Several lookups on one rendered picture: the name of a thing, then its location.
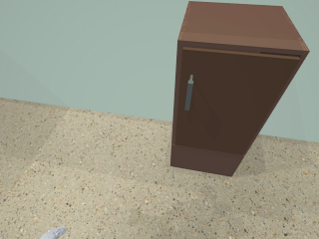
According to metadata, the cupboard door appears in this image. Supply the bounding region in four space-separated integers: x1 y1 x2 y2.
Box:
174 47 300 155

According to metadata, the robot left hand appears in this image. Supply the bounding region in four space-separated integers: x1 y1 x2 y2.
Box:
40 226 67 239

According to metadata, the handle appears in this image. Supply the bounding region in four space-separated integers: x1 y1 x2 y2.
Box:
184 75 193 111

